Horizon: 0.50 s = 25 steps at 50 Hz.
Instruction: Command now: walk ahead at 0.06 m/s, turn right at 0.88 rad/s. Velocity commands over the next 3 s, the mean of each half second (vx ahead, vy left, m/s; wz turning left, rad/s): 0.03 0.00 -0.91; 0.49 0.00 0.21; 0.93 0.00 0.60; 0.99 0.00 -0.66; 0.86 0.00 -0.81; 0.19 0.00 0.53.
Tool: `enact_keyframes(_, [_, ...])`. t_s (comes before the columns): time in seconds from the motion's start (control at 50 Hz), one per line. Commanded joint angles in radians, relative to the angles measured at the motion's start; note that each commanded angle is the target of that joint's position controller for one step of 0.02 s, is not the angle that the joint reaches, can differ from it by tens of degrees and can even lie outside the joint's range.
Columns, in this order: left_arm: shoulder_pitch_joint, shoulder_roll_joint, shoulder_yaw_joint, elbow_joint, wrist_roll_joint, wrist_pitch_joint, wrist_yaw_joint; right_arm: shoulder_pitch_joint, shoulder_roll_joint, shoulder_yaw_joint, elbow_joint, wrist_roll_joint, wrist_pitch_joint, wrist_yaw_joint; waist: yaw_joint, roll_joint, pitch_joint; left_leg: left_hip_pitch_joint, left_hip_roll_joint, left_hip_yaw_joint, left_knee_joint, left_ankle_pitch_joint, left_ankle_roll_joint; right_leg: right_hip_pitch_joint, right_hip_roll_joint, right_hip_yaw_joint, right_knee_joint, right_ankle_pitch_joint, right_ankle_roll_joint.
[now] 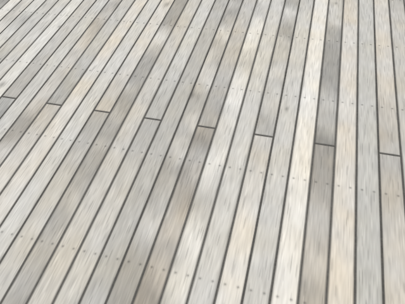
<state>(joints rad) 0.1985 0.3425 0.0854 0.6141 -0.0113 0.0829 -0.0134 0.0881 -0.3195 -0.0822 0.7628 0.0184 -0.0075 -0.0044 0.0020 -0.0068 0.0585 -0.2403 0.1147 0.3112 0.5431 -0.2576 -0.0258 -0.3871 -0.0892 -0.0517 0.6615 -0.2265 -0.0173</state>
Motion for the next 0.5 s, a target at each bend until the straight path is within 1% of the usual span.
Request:
enact_keyframes(0.02, [0.14,0.284,0.091,-0.054,0.005,-0.011,0.03,0.021,-0.065,-0.02,-0.057,-0.033,0.014,0.007,0.016,-0.401,-0.047,-0.315,-0.021,-0.032,0.428,-0.386,-0.042,0.298,-0.197,0.43,-0.263,0.582,-0.202])
enact_keyframes(0.04, [0.133,0.293,0.08,-0.084,0.042,-0.049,0.018,-0.078,-0.077,-0.018,-0.107,-0.052,0.016,-0.007,0.05,-0.337,-0.121,-0.448,-0.127,-0.276,0.624,-0.442,-0.056,0.279,-0.256,0.664,-0.33,0.409,-0.338])
enact_keyframes(0.06, [0.118,0.26,0.073,-0.081,0.039,-0.078,0.005,-0.111,-0.104,-0.026,-0.109,-0.032,0.017,-0.014,0.057,-0.207,-0.134,-0.49,-0.118,-0.355,0.678,-0.365,-0.03,0.297,-0.24,0.589,-0.359,0.31,-0.319])
enact_keyframes(0.08, [0.083,0.238,0.069,-0.08,0.02,-0.092,0.008,-0.106,-0.101,-0.027,-0.107,-0.019,0.011,-0.02,0.028,-0.153,-0.123,-0.504,-0.107,-0.387,0.649,-0.262,-0.006,0.294,-0.198,0.539,-0.357,0.241,-0.269])
enact_keyframes(0.1, [0.036,0.199,0.058,-0.091,0.0,-0.089,0.017,-0.087,-0.112,-0.033,-0.086,-0.027,0.007,-0.027,0.005,-0.098,-0.128,-0.503,-0.089,-0.406,0.615,-0.191,0.002,0.294,-0.168,0.496,-0.34,0.21,-0.223])
enact_keyframes(0.12, [-0.012,0.179,0.049,-0.108,-0.005,-0.08,0.03,-0.078,-0.119,-0.036,-0.08,-0.035,0.003,-0.03,-0.015,-0.101,-0.138,-0.464,-0.09,-0.416,0.578,-0.14,-0.001,0.261,-0.146,0.463,-0.326,0.237,-0.201])
enact_keyframes(0.14, [-0.026,0.165,0.042,-0.125,0.002,-0.073,0.042,-0.074,-0.114,-0.035,-0.073,-0.036,-0.002,-0.025,-0.021,-0.11,-0.166,-0.416,-0.109,-0.412,0.568,-0.104,-0.007,0.243,-0.122,0.44,-0.315,0.291,-0.192])
enact_keyframes(0.16, [-0.026,0.159,0.04,-0.132,0.007,-0.068,0.049,-0.064,-0.101,-0.032,-0.065,-0.031,-0.005,-0.021,-0.022,-0.106,-0.189,-0.394,-0.126,-0.415,0.536,-0.079,-0.017,0.25,-0.105,0.429,-0.303,0.326,-0.189])
enact_keyframes(0.18, [-0.017,0.161,0.041,-0.135,0.007,-0.064,0.055,-0.062,-0.085,-0.027,-0.058,-0.025,-0.007,-0.018,-0.018,-0.094,-0.201,-0.382,-0.14,-0.419,0.48,-0.064,-0.026,0.26,-0.09,0.428,-0.295,0.333,-0.187])
enact_keyframes(0.2, [-0.006,0.167,0.045,-0.136,0.003,-0.062,0.059,-0.071,-0.073,-0.022,-0.056,-0.021,-0.007,-0.016,-0.01,-0.089,-0.201,-0.375,-0.154,-0.424,0.418,-0.056,-0.036,0.267,-0.081,0.439,-0.29,0.321,-0.188])
enact_keyframes(0.24, [0.0,0.178,0.05,-0.141,-0.002,-0.054,0.064,-0.085,-0.062,-0.015,-0.055,-0.016,-0.007,-0.012,-0.001,-0.101,-0.196,-0.351,-0.175,-0.439,0.32,-0.048,-0.051,0.262,-0.068,0.478,-0.286,0.256,-0.189])
enact_keyframes(0.28, [-0.01,0.181,0.053,-0.15,-0.001,-0.047,0.064,-0.084,-0.067,-0.015,-0.05,-0.012,-0.006,-0.006,0.004,-0.126,-0.183,-0.308,-0.188,-0.45,0.249,-0.042,-0.055,0.227,-0.053,0.516,-0.286,0.182,-0.183])
enact_keyframes(0.32, [-0.015,0.181,0.055,-0.155,0.0,-0.041,0.059,-0.079,-0.078,-0.018,-0.048,-0.01,-0.009,0.0,0.009,-0.15,-0.172,-0.266,-0.197,-0.459,0.19,-0.044,-0.051,0.202,-0.041,0.56,-0.285,0.146,-0.178])
enact_keyframes(0.36, [-0.021,0.18,0.056,-0.16,-0.002,-0.037,0.053,-0.072,-0.088,-0.022,-0.048,-0.008,-0.017,0.005,0.014,-0.171,-0.167,-0.224,-0.2,-0.467,0.128,-0.055,-0.041,0.198,-0.03,0.605,-0.276,0.146,-0.171])
enact_keyframes(0.4, [-0.038,0.177,0.057,-0.167,-0.005,-0.034,0.049,-0.044,-0.102,-0.029,-0.045,-0.006,-0.026,0.011,0.007,-0.186,-0.167,-0.152,-0.198,-0.468,0.034,-0.054,-0.025,0.188,-0.013,0.645,-0.26,0.155,-0.158])
enact_keyframes(0.42, [-0.059,0.169,0.054,-0.171,-0.007,-0.032,0.048,-0.006,-0.11,-0.033,-0.032,-0.006,-0.029,0.014,-0.011,-0.189,-0.176,-0.096,-0.184,-0.453,-0.04,-0.009,-0.015,0.184,-0.001,0.636,-0.235,0.161,-0.144])
enact_keyframes(0.44, [-0.073,0.154,0.047,-0.172,-0.011,-0.03,0.047,0.034,-0.116,-0.038,-0.018,-0.01,-0.031,0.016,-0.028,-0.175,-0.184,-0.006,-0.159,-0.434,-0.149,0.094,0.0,0.153,0.028,0.61,-0.195,0.144,-0.118])
enact_keyframes(0.46, [-0.023,0.108,0.032,-0.163,-0.008,-0.029,0.044,0.044,-0.155,-0.048,-0.02,-0.021,-0.027,0.012,-0.004,-0.072,-0.209,0.104,-0.027,-0.53,-0.208,0.139,0.048,0.084,0.089,0.538,-0.084,-0.06,-0.075])
enact_keyframes(0.48, [0.036,0.065,0.017,-0.169,-0.005,-0.031,0.041,-0.012,-0.228,-0.055,-0.039,-0.041,-0.012,0.005,0.065,0.219,-0.165,0.157,0.158,-0.776,-0.259,0.245,0.18,-0.1,0.255,0.332,0.103,-0.358,-0.016])
enact_keyframes(0.5, [0.028,0.152,0.04,-0.165,0.011,-0.045,0.041,-0.008,-0.187,-0.048,-0.048,-0.061,-0.016,0.004,0.037,0.253,-0.134,0.082,0.257,-0.913,-0.279,0.267,0.3,-0.162,0.231,0.288,0.349,-0.411,0.035])
